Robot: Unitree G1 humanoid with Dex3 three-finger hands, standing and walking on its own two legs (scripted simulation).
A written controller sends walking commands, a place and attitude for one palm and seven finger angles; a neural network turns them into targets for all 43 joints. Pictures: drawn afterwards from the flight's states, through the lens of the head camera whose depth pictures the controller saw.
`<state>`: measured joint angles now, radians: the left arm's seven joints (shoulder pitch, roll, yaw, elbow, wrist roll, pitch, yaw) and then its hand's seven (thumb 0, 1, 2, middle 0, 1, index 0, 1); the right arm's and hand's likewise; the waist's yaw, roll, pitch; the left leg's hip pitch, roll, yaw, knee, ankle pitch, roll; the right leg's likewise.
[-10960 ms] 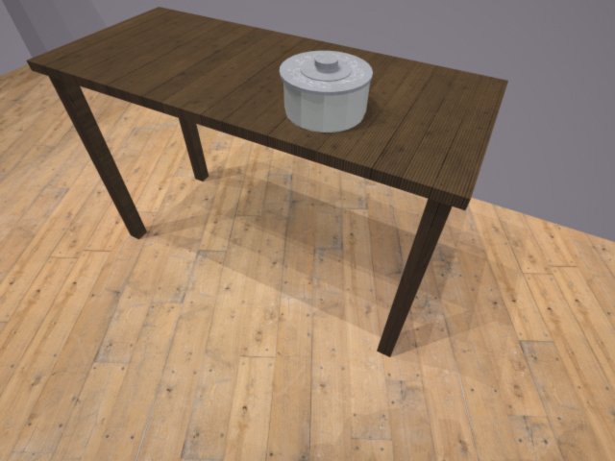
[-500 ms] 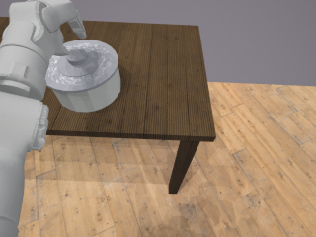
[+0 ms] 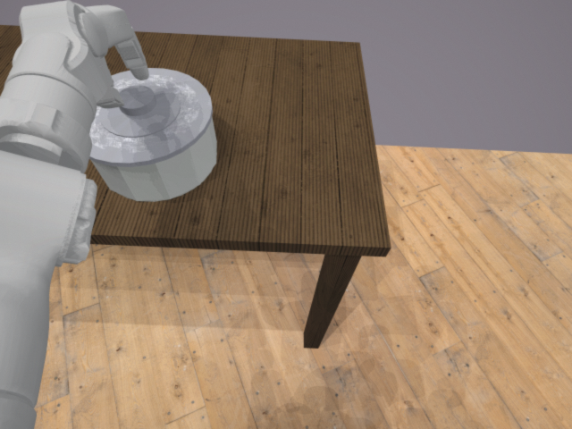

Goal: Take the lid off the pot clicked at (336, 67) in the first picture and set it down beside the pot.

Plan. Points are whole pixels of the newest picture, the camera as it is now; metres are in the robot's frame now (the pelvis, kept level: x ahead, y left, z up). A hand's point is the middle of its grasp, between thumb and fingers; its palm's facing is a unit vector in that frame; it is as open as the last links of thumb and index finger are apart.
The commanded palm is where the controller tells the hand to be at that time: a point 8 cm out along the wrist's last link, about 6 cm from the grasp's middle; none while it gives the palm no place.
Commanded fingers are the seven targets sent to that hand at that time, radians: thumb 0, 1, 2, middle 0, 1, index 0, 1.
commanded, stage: lower the open fingers around the knob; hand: left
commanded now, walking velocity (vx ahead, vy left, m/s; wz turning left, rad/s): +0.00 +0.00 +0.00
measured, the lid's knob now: (136, 100) +0.56 +0.16 +0.13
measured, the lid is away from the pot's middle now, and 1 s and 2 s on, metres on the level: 0.00 0.00 0.00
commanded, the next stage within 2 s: close the fingers and squeeze the knob in 0.60 s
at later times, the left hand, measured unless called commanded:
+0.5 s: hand (122, 95) +0.53 +0.17 +0.17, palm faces -0.43 -0.10 -0.90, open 10.2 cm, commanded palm +0.56 +0.16 +0.22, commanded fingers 0.00 -0.33 1.49 -0.84 -0.08 -0.84 -0.08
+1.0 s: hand (127, 102) +0.52 +0.16 +0.16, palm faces -0.44 -0.11 -0.89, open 10.0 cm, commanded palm +0.56 +0.16 +0.22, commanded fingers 0.00 0.10 0.84 -0.46 -1.05 -0.46 -1.05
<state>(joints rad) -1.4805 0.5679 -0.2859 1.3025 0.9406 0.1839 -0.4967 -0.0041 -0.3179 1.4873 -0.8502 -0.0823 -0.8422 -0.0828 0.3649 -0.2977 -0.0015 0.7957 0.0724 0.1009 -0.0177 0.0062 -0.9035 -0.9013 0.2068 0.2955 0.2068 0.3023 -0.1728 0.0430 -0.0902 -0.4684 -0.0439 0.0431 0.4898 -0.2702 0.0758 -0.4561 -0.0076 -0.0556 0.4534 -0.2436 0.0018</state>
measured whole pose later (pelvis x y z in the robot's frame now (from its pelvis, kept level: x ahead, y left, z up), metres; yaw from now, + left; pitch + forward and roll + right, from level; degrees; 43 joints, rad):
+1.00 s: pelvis +0.00 +0.00 -0.01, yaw -1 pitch +15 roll -1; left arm -1.43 0.58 -0.25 1.32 0.95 0.13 -0.46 0.00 -0.01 0.91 -0.48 -0.85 -0.46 -0.84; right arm 0.36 -0.30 0.00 0.79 0.08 0.10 -0.04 0.01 -0.90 -0.90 0.21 0.30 0.21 0.30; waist -0.19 0.04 -0.10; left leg -0.53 -0.03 0.05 0.56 -0.30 0.07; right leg -0.52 0.01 -0.04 0.51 -0.26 0.00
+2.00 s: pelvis +0.00 -0.01 -0.01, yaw -1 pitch +17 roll -1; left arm -1.47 0.58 -0.25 1.35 0.96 0.18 -0.44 0.02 0.25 0.62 -0.58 -1.03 -0.57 -1.05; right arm 0.35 -0.29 0.01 0.80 0.08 0.13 -0.04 0.01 -0.90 -0.90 0.21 0.30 0.21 0.30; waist -0.20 0.05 -0.11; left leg -0.57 -0.02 0.04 0.59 -0.32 0.06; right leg -0.55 0.01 -0.05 0.54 -0.28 -0.01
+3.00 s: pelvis +0.00 -0.01 +0.00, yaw +0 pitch +15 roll -1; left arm -1.51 0.58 -0.26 1.35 0.95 0.21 -0.47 0.01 0.27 0.61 -0.57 -1.03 -0.56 -1.03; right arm 0.34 -0.29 0.01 0.82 0.08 0.09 -0.04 0.01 -0.90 -0.90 0.21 0.30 0.21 0.30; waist -0.19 0.05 -0.11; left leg -0.51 -0.03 0.03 0.54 -0.29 0.06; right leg -0.50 0.01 -0.06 0.50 -0.27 -0.01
